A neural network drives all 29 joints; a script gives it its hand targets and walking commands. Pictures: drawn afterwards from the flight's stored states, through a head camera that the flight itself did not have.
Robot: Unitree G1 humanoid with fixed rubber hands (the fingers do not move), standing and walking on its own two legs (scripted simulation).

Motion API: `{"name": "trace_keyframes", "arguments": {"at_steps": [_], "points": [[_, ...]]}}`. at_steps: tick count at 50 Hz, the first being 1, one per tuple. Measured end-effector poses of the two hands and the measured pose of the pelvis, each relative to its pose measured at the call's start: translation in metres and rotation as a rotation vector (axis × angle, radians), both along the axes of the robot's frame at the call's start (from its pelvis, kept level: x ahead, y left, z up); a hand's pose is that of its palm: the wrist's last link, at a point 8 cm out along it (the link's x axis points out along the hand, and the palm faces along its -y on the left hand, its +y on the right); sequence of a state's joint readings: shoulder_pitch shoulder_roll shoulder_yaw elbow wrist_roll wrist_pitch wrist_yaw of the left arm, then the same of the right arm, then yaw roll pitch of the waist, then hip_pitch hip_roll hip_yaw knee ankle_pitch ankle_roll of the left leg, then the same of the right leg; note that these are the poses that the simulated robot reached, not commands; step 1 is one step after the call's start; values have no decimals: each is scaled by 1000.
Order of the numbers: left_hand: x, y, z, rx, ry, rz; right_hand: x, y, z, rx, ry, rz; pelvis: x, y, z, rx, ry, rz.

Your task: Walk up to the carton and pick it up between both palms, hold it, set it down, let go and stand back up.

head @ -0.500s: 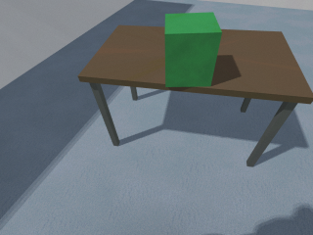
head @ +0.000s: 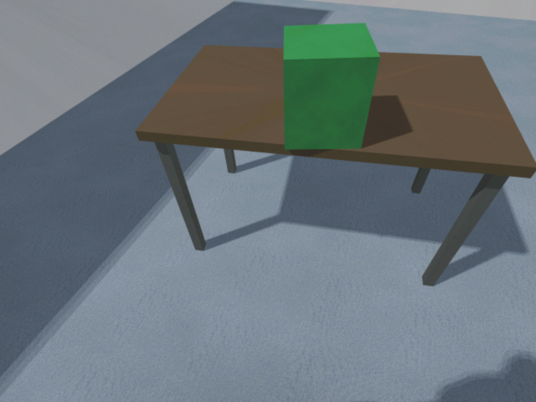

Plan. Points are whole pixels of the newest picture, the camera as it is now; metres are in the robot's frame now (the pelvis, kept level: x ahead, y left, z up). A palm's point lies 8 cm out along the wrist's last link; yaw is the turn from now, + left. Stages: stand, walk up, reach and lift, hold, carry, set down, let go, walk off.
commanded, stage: stand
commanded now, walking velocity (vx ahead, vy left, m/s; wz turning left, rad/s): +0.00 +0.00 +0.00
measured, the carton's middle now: (323, 88) +0.87 -0.12 +0.03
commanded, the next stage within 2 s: walk up in 0.02 s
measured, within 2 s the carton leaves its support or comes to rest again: neither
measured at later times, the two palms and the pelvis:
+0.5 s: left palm out of the picture +0.05 +0.20 -0.13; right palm out of the picture -0.05 -0.29 -0.16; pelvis +0.05 -0.05 -0.01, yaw -4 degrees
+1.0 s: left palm (182, 400) +0.18 +0.19 -0.16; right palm (441, 310) +0.32 -0.30 -0.14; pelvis +0.23 -0.05 -0.03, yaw -4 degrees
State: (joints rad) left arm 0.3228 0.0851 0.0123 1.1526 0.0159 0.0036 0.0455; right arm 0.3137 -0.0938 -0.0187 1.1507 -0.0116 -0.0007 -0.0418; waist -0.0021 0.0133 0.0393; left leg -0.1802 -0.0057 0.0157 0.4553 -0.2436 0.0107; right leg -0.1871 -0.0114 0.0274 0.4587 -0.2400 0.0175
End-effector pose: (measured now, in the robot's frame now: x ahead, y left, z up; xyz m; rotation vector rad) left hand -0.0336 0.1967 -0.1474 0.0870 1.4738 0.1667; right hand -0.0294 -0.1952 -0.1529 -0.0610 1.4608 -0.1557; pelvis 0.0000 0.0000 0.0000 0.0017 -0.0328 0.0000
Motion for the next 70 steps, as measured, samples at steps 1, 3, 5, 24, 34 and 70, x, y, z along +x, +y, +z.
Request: {"name": "trace_keyframes", "arguments": {"at_steps": [1,3,5,24,34,70], "points": [[0,0,0,1,1,0,-1,1,0,2,2,1,0,0,0,0,0,0],[0,1,0,1,0,-1,-3,2,0,4,5,1,-1,0,0,1,2,-1],[0,2,0,1,-1,-3,-4,3,0,5,8,0,-1,1,0,1,4,-1],[78,9,14,99,-144,-107,-19,-81,2,-99,31,-96,40,-44,-7,23,-6,-65],[90,-35,6,132,-112,-37,111,-138,-17,-84,-121,44,98,-80,-22,-9,-45,-48],[555,-40,31,57,-500,-339,361,-131,17,-146,-182,-21,382,-71,-18,19,-18,-94]]}}
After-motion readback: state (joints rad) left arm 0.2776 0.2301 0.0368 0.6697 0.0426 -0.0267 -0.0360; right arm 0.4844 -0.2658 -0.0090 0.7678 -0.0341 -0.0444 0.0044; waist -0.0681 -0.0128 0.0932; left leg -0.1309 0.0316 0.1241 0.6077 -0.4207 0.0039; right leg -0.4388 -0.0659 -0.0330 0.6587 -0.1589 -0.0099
